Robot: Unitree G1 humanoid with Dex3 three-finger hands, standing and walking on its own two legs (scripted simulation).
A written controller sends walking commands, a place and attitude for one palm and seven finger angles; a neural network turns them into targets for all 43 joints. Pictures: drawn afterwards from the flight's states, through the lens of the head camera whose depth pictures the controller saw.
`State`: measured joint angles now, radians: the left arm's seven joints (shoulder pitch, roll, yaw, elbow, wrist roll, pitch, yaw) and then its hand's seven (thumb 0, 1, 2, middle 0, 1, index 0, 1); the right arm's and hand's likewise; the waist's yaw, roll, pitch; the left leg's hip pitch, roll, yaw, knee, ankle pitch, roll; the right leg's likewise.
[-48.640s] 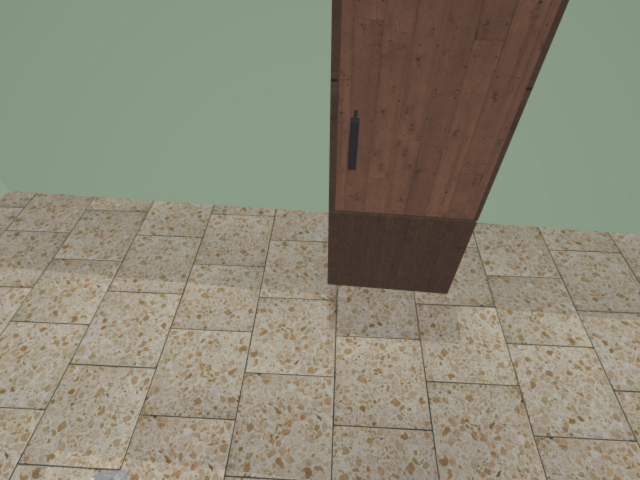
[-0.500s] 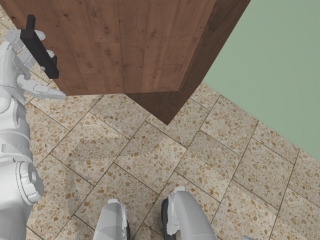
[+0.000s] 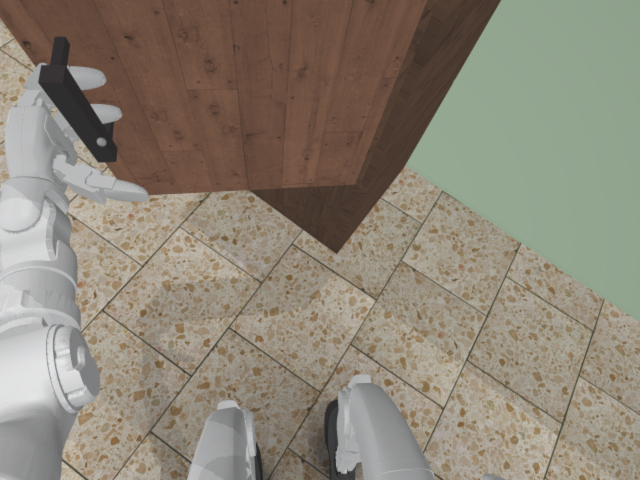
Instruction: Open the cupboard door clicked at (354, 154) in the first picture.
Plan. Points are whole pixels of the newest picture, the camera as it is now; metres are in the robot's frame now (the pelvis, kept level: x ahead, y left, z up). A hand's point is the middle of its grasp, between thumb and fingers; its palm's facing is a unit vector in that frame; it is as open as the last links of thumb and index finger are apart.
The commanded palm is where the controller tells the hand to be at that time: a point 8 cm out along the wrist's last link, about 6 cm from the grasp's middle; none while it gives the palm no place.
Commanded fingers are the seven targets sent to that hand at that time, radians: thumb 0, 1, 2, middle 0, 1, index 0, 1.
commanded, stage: slide the fingers in behind the handle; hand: left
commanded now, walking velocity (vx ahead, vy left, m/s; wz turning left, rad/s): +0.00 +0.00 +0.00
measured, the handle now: (85, 105) +0.55 +0.24 +0.04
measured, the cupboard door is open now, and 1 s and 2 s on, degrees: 43 43 75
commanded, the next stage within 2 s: close the thumb around the handle in 0.20 s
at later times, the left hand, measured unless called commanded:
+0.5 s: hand (104, 142) +0.50 +0.21 +0.04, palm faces +0.03 -1.00 -0.04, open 12.9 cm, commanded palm +0.48 +0.25 +0.04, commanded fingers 0.00 0.12 0.56 -0.34 -1.27 -0.34 -1.27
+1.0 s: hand (103, 143) +0.50 +0.21 +0.04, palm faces +0.02 -1.00 -0.02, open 5.7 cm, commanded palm +0.48 +0.26 +0.04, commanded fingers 0.00 0.90 0.90 -0.40 -1.35 -0.40 -1.35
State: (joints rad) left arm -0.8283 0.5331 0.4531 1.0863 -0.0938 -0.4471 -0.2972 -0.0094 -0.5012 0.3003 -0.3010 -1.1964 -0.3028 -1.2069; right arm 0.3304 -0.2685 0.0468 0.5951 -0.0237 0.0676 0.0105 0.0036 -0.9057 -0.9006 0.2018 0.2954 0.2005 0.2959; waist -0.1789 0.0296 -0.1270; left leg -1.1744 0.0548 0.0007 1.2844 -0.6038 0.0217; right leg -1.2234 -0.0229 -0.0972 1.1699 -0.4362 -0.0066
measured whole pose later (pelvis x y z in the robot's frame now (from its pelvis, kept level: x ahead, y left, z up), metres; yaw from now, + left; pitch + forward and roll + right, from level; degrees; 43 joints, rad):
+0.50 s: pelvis +0.00 +0.00 +0.00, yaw +0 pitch +28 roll -3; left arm -0.84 0.53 0.44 1.11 -0.09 -0.46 -0.29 -0.01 -0.33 0.37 -0.31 -1.21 -0.31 -1.22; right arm 0.33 -0.27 0.05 0.60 -0.02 0.06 0.01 0.00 -0.91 -0.90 0.20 0.30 0.20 0.30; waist -0.18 0.03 -0.13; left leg -1.17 0.05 0.00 1.29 -0.60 0.02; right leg -1.23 -0.02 -0.09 1.18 -0.43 -0.01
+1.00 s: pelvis +0.00 +0.00 +0.00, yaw +0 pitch +28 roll -4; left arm -0.85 0.53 0.45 1.12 -0.09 -0.46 -0.30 0.01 0.72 0.83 -0.38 -1.34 -0.37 -1.34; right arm 0.33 -0.27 0.05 0.60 -0.02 0.06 0.00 0.00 -0.91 -0.90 0.20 0.30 0.20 0.30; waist -0.18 0.03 -0.13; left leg -1.18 0.05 0.00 1.29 -0.60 0.02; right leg -1.23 -0.02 -0.09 1.18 -0.43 0.00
